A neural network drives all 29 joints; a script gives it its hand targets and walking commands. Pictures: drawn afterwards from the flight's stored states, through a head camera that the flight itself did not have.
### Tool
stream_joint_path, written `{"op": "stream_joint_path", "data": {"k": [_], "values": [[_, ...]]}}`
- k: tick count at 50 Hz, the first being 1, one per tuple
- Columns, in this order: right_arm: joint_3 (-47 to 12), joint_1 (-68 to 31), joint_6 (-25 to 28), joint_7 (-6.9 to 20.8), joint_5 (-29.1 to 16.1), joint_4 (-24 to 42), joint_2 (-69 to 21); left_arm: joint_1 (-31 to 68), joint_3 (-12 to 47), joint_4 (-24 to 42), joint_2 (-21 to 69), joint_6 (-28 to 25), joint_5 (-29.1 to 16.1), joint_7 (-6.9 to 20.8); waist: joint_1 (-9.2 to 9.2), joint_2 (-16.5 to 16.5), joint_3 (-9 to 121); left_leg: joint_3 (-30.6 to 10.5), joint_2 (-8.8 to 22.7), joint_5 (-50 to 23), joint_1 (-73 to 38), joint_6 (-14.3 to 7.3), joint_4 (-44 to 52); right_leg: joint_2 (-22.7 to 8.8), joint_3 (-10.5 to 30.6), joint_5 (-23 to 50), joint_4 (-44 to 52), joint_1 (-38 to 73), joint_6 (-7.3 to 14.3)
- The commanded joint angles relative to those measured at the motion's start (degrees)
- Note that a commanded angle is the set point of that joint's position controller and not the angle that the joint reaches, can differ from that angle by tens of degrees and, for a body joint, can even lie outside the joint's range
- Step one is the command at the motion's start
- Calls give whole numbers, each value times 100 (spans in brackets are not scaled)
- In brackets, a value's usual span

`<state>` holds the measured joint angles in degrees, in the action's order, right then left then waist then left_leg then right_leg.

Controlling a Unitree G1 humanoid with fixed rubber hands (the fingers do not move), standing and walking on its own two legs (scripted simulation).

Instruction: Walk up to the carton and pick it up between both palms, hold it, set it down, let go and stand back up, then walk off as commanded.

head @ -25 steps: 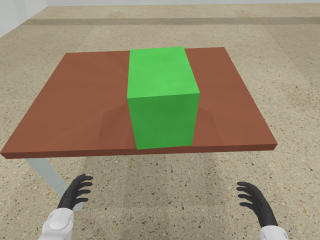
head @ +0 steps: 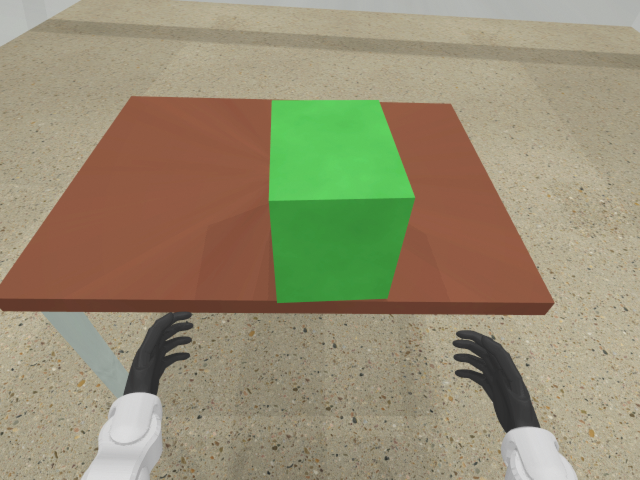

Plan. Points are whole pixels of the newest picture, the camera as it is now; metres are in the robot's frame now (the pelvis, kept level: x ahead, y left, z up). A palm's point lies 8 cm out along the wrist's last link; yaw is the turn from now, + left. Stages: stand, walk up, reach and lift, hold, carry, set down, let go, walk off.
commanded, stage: reach and lift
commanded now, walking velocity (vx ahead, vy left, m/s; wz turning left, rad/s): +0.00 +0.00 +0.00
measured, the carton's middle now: (329, 198) +0.57 +0.02 +0.03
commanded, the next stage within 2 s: none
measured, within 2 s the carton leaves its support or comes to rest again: neither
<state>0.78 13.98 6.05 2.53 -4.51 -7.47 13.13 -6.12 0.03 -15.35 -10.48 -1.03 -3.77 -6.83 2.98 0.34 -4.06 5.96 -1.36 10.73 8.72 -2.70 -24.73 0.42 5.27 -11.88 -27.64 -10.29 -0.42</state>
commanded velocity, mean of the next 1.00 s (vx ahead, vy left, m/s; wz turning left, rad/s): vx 0.00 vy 0.00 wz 0.00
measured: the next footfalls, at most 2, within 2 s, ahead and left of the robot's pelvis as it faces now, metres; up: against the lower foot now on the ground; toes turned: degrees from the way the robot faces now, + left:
none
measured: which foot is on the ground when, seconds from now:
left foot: down 0.00-1.00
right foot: down 0.00-1.00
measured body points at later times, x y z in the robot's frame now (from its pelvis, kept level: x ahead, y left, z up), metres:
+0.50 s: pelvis +0.04 -0.01 +0.00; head +0.05 -0.01 +0.45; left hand +0.29 +0.21 +0.04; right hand +0.32 -0.19 +0.06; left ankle +0.04 +0.09 -0.74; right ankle +0.04 -0.13 -0.74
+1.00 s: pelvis +0.03 -0.01 +0.00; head +0.04 +0.00 +0.45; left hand +0.37 +0.20 +0.11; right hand +0.40 -0.18 +0.10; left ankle +0.04 +0.09 -0.74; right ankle +0.04 -0.13 -0.74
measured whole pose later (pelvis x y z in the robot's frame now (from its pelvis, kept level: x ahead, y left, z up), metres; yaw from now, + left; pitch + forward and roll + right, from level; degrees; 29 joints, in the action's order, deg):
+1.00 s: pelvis +0.03 -0.01 +0.00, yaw +0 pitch -3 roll +1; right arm -0.2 -20.7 -13.2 -6.8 -9.4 -17.9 13.0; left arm 17.3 0.0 -6.4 -14.8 22.8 -6.1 -3.7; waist 3.6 1.8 -4.1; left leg 6.0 -0.8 11.5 7.6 -1.7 -21.8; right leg 1.0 5.3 -13.1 -25.6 -9.7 0.1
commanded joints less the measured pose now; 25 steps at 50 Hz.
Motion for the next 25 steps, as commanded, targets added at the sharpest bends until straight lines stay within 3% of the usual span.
{"op": "stream_joint_path", "data": {"k": [1, 3, 5, 8, 12, 18, 20, 25], "values": [[174, -746, -93, -153, -798, 1332, 172, 493, 423, 1588, -481, -316, -847, 70, 26, 346, 895, -767, 388, 1096, -749, 292, 1149, 37, -320, -584, 1067, 46, 240], [130, -855, -266, -229, -758, 1198, 126, 681, 380, 1475, -489, -203, -844, 121, 0, 252, 678, -684, 364, 1221, -662, 282, 1195, 23, -326, -741, 1111, -5, 251], [71, -938, -376, -304, -778, 1261, 109, 757, 249, 1526, -578, -99, -831, 140, 102, 181, 859, -658, 366, 966, -694, 275, 1179, 30, -275, -601, 1106, 149, 264], [82, -1374, -457, -371, -860, 1527, 138, 1126, 181, 1927, -746, -47, -956, 124, 105, 96, 982, -584, 300, 798, -696, 294, 1081, -15, -236, -631, 1130, 66, 283], [-36, -1433, -614, -492, -897, 1530, 88, 1256, -71, 2019, -855, 137, -945, 140, 106, 218, 1094, -340, 165, -10, -776, 269, 912, -64, -177, -321, 1180, 151, 263], [-122, -1554, -845, -705, -1006, 1437, 94, 1387, -512, 2251, -1033, 465, -873, 315, 87, 268, 1368, -251, 105, -1096, -886, 293, 711, -52, -151, 754, 1080, 582, 178], [-139, -1762, -880, -772, -1088, 1605, 153, 1535, -606, 2591, -1106, 526, -890, 354, 43, 230, 1682, -276, 78, -1460, -940, 345, 645, -70, -129, 1220, 1022, 730, 157], [-98, -2014, -949, -873, -1232, 1761, 295, 1624, -587, 2984, -1022, 824, -959, 428, -11, 156, 1900, -319, 70, -2302, -1138, 480, 454, 21, -172, 2056, 941, 818, 168]]}}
